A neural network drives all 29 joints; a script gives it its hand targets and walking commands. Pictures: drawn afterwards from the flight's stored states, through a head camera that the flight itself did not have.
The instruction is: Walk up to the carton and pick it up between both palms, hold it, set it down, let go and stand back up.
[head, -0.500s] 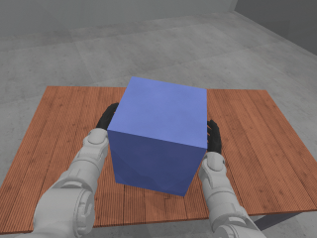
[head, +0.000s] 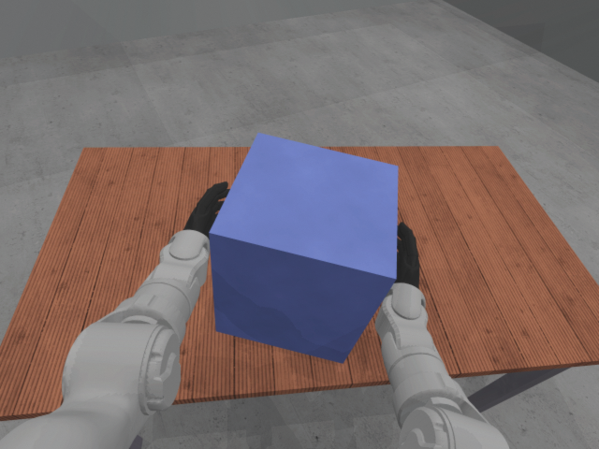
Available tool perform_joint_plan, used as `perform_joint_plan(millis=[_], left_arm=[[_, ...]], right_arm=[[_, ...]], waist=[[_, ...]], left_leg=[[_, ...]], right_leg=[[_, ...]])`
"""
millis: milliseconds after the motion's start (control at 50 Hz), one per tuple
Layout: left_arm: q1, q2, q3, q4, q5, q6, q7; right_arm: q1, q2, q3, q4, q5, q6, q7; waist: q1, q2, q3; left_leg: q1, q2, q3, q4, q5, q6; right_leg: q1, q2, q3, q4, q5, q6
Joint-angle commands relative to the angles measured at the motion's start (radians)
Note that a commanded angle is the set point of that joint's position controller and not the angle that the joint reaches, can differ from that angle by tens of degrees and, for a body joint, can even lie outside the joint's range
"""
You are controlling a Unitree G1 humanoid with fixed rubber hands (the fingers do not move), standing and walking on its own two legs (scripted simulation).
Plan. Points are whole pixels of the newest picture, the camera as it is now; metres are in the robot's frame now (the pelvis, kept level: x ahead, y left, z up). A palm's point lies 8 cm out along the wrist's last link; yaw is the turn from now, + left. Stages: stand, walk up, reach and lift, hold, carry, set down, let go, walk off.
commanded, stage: set down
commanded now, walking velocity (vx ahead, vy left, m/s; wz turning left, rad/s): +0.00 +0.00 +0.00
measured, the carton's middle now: (302, 252) +0.40 -0.07 +0.02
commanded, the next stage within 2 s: none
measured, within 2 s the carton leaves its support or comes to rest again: rests again in 0.24 s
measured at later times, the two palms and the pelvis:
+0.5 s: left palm (197, 242) +0.44 +0.09 +0.01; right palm (392, 277) +0.34 -0.20 +0.01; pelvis +0.02 -0.01 +0.00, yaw +0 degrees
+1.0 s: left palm (182, 228) +0.45 +0.11 +0.04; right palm (409, 267) +0.35 -0.22 +0.02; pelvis -0.01 -0.01 -0.02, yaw -3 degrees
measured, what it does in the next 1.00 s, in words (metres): stands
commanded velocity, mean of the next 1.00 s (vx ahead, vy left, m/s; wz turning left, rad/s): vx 0.00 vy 0.00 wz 0.00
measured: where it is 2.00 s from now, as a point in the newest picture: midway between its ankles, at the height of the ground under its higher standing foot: outside the picture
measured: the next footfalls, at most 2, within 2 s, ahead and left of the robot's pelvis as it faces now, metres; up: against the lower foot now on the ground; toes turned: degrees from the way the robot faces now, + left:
none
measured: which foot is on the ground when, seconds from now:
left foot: down 0.00-1.00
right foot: down 0.00-1.00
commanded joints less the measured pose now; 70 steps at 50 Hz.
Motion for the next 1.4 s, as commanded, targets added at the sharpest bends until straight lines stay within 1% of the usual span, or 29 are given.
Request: perform_joint_plan(millis=[0, 80, 160, 280, 320, 460, 520, 560, 600, 660, 720, 740, 800, 820, 840, 900, 980, 1060, 1080, 1100, 1120, 1160, 1180, 1200, 1280, 1300, 1340, 1360, 1380], left_arm=[[-0.663, -0.601, -0.06, -0.117, 0.071, -0.138, -0.164], [-0.686, -0.585, -0.049, -0.101, 0.068, -0.185, -0.16], [-0.651, -0.61, -0.056, -0.09, 0.075, -0.23, -0.151], [-0.6, -0.623, -0.09, -0.115, 0.094, -0.248, -0.149], [-0.585, -0.605, -0.101, -0.11, 0.099, -0.246, -0.147], [-0.502, -0.47, -0.021, -0.108, 0.163, -0.201, -0.136], [-0.459, -0.275, 0.067, -0.13, 0.175, -0.184, -0.106], [-0.46, -0.199, 0.079, -0.175, 0.163, -0.173, -0.086], [-0.47, -0.085, 0.06, -0.236, 0.124, -0.167, -0.053], [-0.493, 0.042, -0.011, -0.323, 0.018, -0.139, 0.001], [-0.496, 0.138, -0.068, -0.32, -0.082, -0.119, 0.027], [-0.498, 0.164, -0.079, -0.305, -0.115, -0.117, 0.033], [-0.505, 0.229, -0.095, -0.234, -0.185, -0.119, 0.037], [-0.525, 0.254, -0.102, -0.223, -0.214, -0.116, 0.039], [-0.524, 0.254, -0.118, -0.193, -0.232, -0.106, 0.038], [-0.571, 0.296, -0.153, -0.183, -0.286, -0.071, 0.029], [-0.625, 0.304, -0.215, -0.257, -0.355, -0.016, 0.017], [-0.632, 0.321, -0.26, -0.26, -0.404, 0.04, -0.008], [-0.646, 0.323, -0.281, -0.309, -0.421, 0.057, -0.012], [-0.614, 0.311, -0.285, -0.255, -0.423, 0.071, -0.022], [-0.628, 0.323, -0.29, -0.271, -0.431, 0.077, -0.03], [-0.66, 0.367, -0.291, -0.367, -0.445, 0.114, -0.03], [-0.628, 0.36, -0.294, -0.306, -0.444, 0.131, -0.034], [-0.652, 0.371, -0.298, -0.358, -0.456, 0.136, -0.04], [-0.648, 0.407, -0.29, -0.334, -0.444, 0.175, -0.045], [-0.667, 0.415, -0.289, -0.353, -0.453, 0.178, -0.047], [-0.647, 0.42, -0.287, -0.324, -0.448, 0.18, -0.056], [-0.661, 0.454, -0.263, -0.371, -0.448, 0.182, -0.054], [-0.64, 0.443, -0.264, -0.336, -0.442, 0.185, -0.055]], right_arm=[[-0.826, 0.527, 0.29, -0.095, -0.136, -0.092, 0.196], [-0.815, 0.57, 0.285, -0.086, -0.174, -0.116, 0.202], [-0.763, 0.589, 0.305, -0.044, -0.202, -0.15, 0.207], [-0.659, 0.606, 0.313, 0.072, -0.212, -0.188, 0.198], [-0.642, 0.579, 0.303, 0.103, -0.206, -0.203, 0.191], [-0.606, 0.422, 0.195, 0.192, -0.179, -0.262, 0.156], [-0.568, 0.236, 0.097, 0.216, -0.163, -0.274, 0.12], [-0.548, 0.171, 0.063, 0.203, -0.15, -0.274, 0.089], [-0.532, 0.045, 0.05, 0.173, -0.12, -0.279, 0.06], [-0.523, -0.097, 0.108, 0.121, 0.009, -0.267, 0.033], [-0.529, -0.179, 0.164, 0.102, 0.117, -0.254, 0.004], [-0.548, -0.195, 0.192, 0.091, 0.156, -0.245, -0.006], [-0.594, -0.222, 0.248, 0.067, 0.224, -0.214, -0.021], [-0.618, -0.254, 0.27, 0.057, 0.26, -0.198, -0.026], [-0.625, -0.257, 0.287, 0.07, 0.281, -0.181, -0.033], [-0.672, -0.331, 0.3, 0.081, 0.347, -0.132, -0.043], [-0.738, -0.364, 0.367, 0.015, 0.449, -0.067, -0.043], [-0.757, -0.395, 0.413, 0.009, 0.499, 0.016, -0.029], [-0.768, -0.409, 0.419, -0.016, 0.518, 0.035, -0.027], [-0.759, -0.385, 0.43, 0.015, 0.52, 0.057, -0.024], [-0.766, -0.396, 0.421, 0.0, 0.513, 0.072, -0.023], [-0.799, -0.439, 0.436, -0.084, 0.545, 0.106, -0.023], [-0.782, -0.425, 0.437, -0.041, 0.541, 0.126, -0.022], [-0.795, -0.433, 0.432, -0.078, 0.538, 0.138, -0.022], [-0.775, -0.445, 0.421, -0.073, 0.521, 0.194, -0.024], [-0.79, -0.442, 0.417, -0.108, 0.519, 0.204, -0.028], [-0.76, -0.42, 0.405, -0.082, 0.496, 0.219, -0.037], [-0.772, -0.433, 0.399, -0.142, 0.495, 0.221, -0.04], [-0.75, -0.419, 0.404, -0.107, 0.49, 0.226, -0.042]], waist=[[0.006, 0.072, -0.521], [0.011, 0.06, -0.618], [0.009, 0.069, -0.697], [-0.002, 0.097, -0.665], [-0.013, 0.108, -0.634], [0.001, 0.155, -0.509], [0.013, 0.137, -0.455], [0.003, 0.127, -0.44], [-0.014, 0.138, -0.491], [-0.026, 0.163, -0.67], [-0.034, 0.144, -0.749], [-0.023, 0.129, -0.766], [0.001, 0.088, -0.747], [0.005, 0.083, -0.772], [-0.005, 0.083, -0.736], [-0.015, 0.1, -0.735], [-0.003, 0.133, -0.78], [0.002, 0.133, -0.7], [-0.003, 0.145, -0.71], [-0.003, 0.125, -0.633], [-0.006, 0.129, -0.628], [0.005, 0.131, -0.667], [0.0, 0.116, -0.611], [-0.005, 0.119, -0.613], [-0.013, 0.113, -0.538], [-0.011, 0.109, -0.547], [-0.036, 0.1, -0.536], [-0.017, 0.099, -0.582], [-0.026, 0.094, -0.562]], left_leg=[[-0.013, 0.058, 0.018, -0.117, 0.168, -0.104], [-0.051, 0.053, 0.029, -0.084, 0.197, -0.103], [-0.024, 0.059, 0.021, -0.035, 0.345, -0.121], [0.033, 0.072, 0.012, 0.005, 0.514, -0.153], [0.04, 0.074, 0.008, 0.005, 0.532, -0.16], [0.064, 0.073, 0.026, -0.003, 0.556, -0.179], [0.056, 0.068, 0.037, -0.018, 0.526, -0.166], [0.044, 0.064, 0.047, -0.019, 0.49, -0.155], [0.058, 0.058, 0.056, -0.008, 0.47, -0.156], [0.079, 0.055, 0.056, 0.02, 0.507, -0.161], [0.023, 0.057, 0.057, 0.033, 0.478, -0.141], [-0.004, 0.057, 0.057, 0.039, 0.465, -0.133], [-0.091, 0.053, 0.065, 0.048, 0.375, -0.109], [-0.1, 0.049, 0.067, 0.061, 0.369, -0.115], [-0.1, 0.049, 0.058, 0.064, 0.364, -0.112], [-0.059, 0.051, 0.045, 0.091, 0.374, -0.128], [0.052, 0.054, 0.03, 0.123, 0.453, -0.136], [0.08, 0.062, 0.016, 0.099, 0.397, -0.128], [0.109, 0.067, 0.014, 0.085, 0.415, -0.13], [0.097, 0.069, 0.004, 0.078, 0.379, -0.12], [0.1, 0.068, 0.007, 0.07, 0.353, -0.123], [0.131, 0.071, 0.009, 0.041, 0.359, -0.118], [0.117, 0.072, 0.002, 0.037, 0.346, -0.111], [0.122, 0.068, 0.008, 0.029, 0.335, -0.113], [0.102, 0.065, 0.003, -0.003, 0.264, -0.095], [0.1, 0.059, 0.007, -0.005, 0.258, -0.096], [0.075, 0.054, 0.005, -0.01, 0.239, -0.088], [0.083, 0.046, 0.011, -0.01, 0.253, -0.092], [0.072, 0.048, 0.006, -0.013, 0.257, -0.087]], right_leg=[[0.411, 0.015, -0.04, 0.083, 0.135, -0.034], [0.436, 0.01, -0.032, 0.111, 0.217, -0.029], [0.414, 0.012, -0.036, 0.138, 0.314, -0.032], [0.398, 0.021, -0.029, 0.14, 0.418, -0.046], [0.399, 0.026, -0.028, 0.132, 0.428, -0.046], [0.395, 0.026, -0.033, 0.105, 0.416, -0.055], [0.409, 0.024, -0.038, 0.099, 0.388, -0.049], [0.418, 0.022, -0.045, 0.094, 0.369, -0.044], [0.408, 0.023, -0.05, 0.103, 0.379, -0.042], [0.405, 0.039, -0.042, 0.127, 0.438, -0.034], [0.407, 0.036, -0.028, 0.158, 0.472, -0.026], [0.404, 0.034, -0.018, 0.175, 0.48, -0.02], [0.389, 0.018, 0.001, 0.215, 0.444, -0.018], [0.389, 0.017, 0.007, 0.227, 0.453, -0.023], [0.372, 0.016, 0.005, 0.231, 0.441, -0.019], [0.295, 0.024, 0.001, 0.238, 0.399, -0.031], [0.208, 0.047, -0.011, 0.233, 0.371, -0.04], [0.148, 0.056, -0.029, 0.213, 0.255, -0.05], [0.148, 0.06, -0.036, 0.206, 0.253, -0.051], [0.123, 0.059, -0.035, 0.195, 0.205, -0.053], [0.122, 0.057, -0.039, 0.189, 0.182, -0.058], [0.162, 0.062, -0.037, 0.179, 0.206, -0.052], [0.151, 0.06, -0.034, 0.177, 0.18, -0.051], [0.164, 0.059, -0.038, 0.169, 0.183, -0.055], [0.195, 0.055, -0.031, 0.154, 0.146, -0.058], [0.213, 0.051, -0.025, 0.151, 0.164, -0.06], [0.245, 0.04, -0.018, 0.15, 0.173, -0.061], [0.277, 0.038, -0.013, 0.153, 0.214, -0.061], [0.284, 0.038, -0.005, 0.159, 0.217, -0.057]])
